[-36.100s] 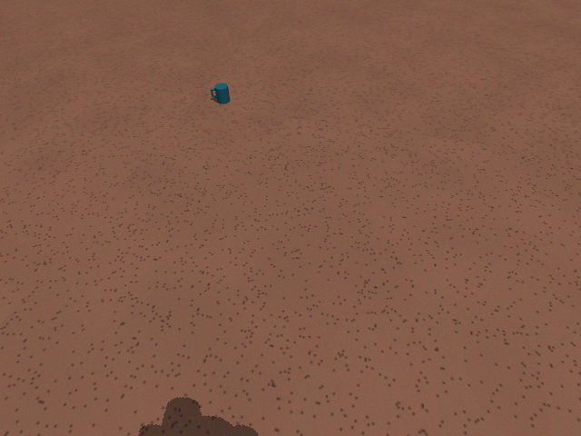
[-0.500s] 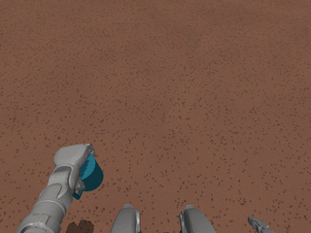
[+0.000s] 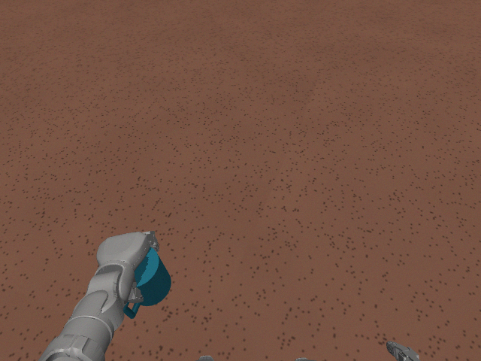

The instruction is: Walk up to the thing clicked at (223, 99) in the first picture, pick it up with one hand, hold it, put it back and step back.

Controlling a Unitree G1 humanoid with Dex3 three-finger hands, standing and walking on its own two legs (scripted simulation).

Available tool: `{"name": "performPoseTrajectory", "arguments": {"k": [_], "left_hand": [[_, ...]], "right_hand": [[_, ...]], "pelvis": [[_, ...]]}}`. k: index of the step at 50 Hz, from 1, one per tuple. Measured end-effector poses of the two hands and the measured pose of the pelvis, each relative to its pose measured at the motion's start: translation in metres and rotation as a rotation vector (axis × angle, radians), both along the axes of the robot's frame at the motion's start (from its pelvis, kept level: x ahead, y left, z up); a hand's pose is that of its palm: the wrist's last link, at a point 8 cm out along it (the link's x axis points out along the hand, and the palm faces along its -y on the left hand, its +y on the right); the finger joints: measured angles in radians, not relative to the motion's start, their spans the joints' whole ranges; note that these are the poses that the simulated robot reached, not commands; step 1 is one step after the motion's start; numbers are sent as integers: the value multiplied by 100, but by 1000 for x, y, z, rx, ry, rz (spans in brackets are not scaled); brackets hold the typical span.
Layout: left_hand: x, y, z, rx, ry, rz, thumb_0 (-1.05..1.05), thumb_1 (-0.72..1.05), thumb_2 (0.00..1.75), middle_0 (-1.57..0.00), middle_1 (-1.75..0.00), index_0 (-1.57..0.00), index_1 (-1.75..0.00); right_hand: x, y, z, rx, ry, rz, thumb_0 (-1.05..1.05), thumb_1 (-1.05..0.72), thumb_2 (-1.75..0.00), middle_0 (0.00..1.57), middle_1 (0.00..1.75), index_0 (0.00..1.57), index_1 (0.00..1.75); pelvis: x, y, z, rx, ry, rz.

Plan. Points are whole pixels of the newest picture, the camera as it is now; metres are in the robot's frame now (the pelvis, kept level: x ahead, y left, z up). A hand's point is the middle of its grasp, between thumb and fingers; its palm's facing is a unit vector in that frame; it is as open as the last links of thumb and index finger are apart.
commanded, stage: hold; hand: left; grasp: from above
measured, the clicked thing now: (140, 284) +0.30 +0.22 -0.13
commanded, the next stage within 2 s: crouch in 1.90 s
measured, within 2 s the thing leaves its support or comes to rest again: neither
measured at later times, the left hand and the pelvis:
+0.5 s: hand (127, 263) +0.31 +0.22 -0.04, palm faces -0.45 -0.08 -0.89, open 11.1 cm; pelvis +0.01 +0.00 +0.02, yaw +0 degrees
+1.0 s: hand (122, 273) +0.28 +0.22 -0.02, palm faces -0.45 -0.08 -0.89, open 11.1 cm; pelvis -0.01 +0.00 +0.02, yaw +0 degrees
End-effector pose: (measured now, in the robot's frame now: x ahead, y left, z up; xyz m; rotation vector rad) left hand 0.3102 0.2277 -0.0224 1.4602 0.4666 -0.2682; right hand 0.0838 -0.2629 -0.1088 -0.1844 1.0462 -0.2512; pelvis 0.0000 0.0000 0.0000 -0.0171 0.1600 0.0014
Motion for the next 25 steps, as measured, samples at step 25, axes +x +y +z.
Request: {"name": "performPoseTrajectory", "arguments": {"k": [25], "left_hand": [[2,-1,37,6,-3,-38,-1,-18,66,-68,-65,-59,-69]], "right_hand": [[27,-3,24,6,-73,9,1,-91,-90,20,30,20,30]], "pelvis": [[7,1,17,7,-75,-6]]}}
